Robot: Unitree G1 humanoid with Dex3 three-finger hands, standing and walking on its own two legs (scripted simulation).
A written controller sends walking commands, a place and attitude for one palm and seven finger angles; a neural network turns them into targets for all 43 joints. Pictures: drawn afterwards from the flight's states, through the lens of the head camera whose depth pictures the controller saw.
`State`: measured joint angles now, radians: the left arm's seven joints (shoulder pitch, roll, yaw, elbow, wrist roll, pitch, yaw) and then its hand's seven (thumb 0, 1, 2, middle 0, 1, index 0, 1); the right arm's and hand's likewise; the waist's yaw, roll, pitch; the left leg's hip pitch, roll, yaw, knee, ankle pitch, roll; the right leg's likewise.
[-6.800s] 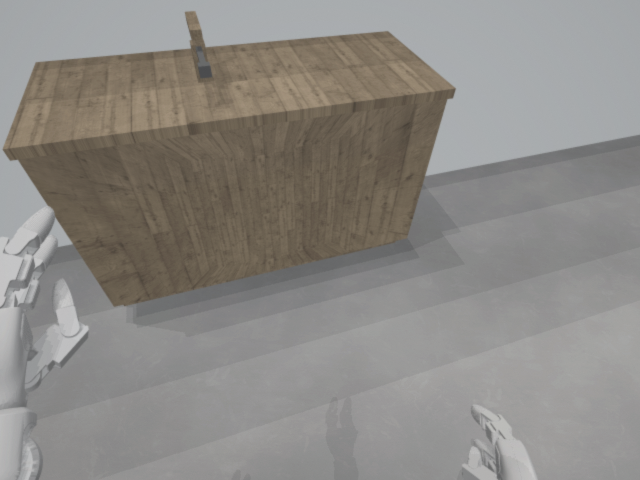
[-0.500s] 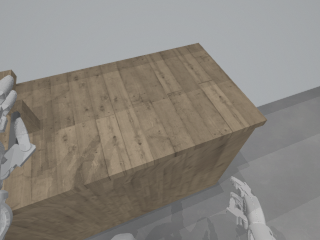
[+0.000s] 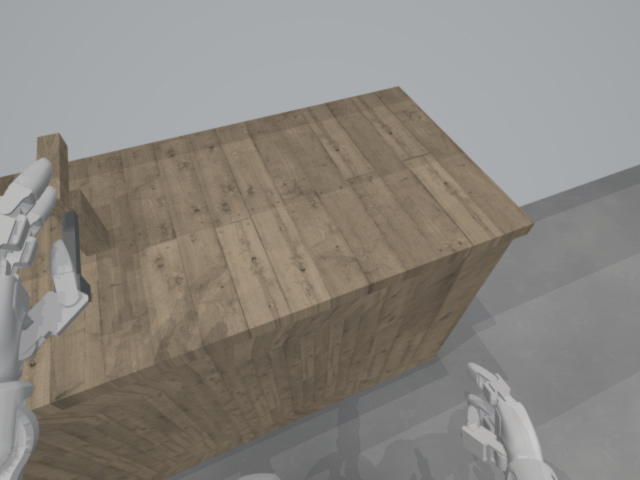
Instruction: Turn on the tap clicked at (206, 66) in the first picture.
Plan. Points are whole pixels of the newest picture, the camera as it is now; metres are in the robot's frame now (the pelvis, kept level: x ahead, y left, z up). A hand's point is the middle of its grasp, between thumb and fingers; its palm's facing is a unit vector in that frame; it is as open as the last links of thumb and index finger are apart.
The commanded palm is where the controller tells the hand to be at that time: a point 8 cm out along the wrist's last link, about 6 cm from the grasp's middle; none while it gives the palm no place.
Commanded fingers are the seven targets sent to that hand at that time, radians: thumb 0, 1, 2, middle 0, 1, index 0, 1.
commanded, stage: come to a stop and stand still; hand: left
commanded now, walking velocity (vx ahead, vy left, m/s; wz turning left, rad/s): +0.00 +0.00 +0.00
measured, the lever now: (72, 291) +0.30 +0.32 +0.07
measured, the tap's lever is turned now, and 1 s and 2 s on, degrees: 0 0 0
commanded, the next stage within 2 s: look again from close up in 1.68 s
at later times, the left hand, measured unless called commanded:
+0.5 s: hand out of the picture +0.12 +0.31 +0.18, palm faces +0.49 -0.79 -0.37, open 7.4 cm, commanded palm +0.06 +0.33 +0.18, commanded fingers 0.00 0.90 0.90 -0.20 -0.30 -0.20 -0.30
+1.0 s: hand out of the picture +0.06 +0.33 +0.19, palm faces +0.40 -0.81 -0.42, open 7.4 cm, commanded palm +0.00 +0.35 +0.18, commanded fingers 0.00 0.90 0.90 -0.20 -0.30 -0.20 -0.30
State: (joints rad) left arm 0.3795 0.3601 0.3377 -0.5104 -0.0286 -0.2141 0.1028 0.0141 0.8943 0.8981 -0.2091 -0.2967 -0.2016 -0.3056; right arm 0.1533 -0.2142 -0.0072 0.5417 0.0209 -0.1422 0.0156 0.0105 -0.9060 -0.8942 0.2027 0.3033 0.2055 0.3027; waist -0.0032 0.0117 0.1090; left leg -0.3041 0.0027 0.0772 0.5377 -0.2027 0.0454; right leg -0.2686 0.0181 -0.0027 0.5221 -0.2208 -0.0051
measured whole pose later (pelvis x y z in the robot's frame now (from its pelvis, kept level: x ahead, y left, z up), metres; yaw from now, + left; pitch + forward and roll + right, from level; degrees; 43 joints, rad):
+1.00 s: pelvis -0.15 +0.07 -0.01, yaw +1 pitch -5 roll -5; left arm 0.35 0.43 0.40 -0.49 -0.02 -0.21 0.06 0.01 0.89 0.90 -0.22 -0.30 -0.21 -0.31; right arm 0.24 -0.21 -0.02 0.64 0.02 -0.08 0.02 0.01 -0.90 -0.89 0.20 0.30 0.21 0.30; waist 0.02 0.04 0.07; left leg -0.57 -0.03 -0.01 1.18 -0.40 -0.01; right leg -0.14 0.11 -0.16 0.52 -0.30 -0.09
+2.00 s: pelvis -0.15 +0.09 +0.00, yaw +1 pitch -1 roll +0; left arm 0.46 0.34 0.36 -0.42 -0.05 -0.17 0.13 0.01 0.89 0.90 -0.21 -0.30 -0.21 -0.31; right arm 0.22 -0.21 0.01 0.62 0.01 -0.12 -0.03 0.01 -0.91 -0.89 0.20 0.30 0.21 0.30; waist 0.03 0.01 0.05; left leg -0.24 0.00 -0.02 0.52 -0.26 0.00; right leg -0.24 0.02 -0.05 0.51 -0.26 -0.03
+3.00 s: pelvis -0.05 -0.01 -0.02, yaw +1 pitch -2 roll -1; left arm 0.50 0.47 0.43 -0.58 -0.03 -0.19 0.10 0.01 0.89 0.90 -0.21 -0.30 -0.21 -0.31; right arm 0.24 -0.17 0.01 0.54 0.02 -0.08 0.00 0.01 -0.90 -0.89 0.21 0.30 0.21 0.30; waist 0.03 0.03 0.11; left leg -0.27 0.17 0.00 0.82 -0.46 -0.04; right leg -0.41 -0.04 -0.10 0.61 -0.16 -0.03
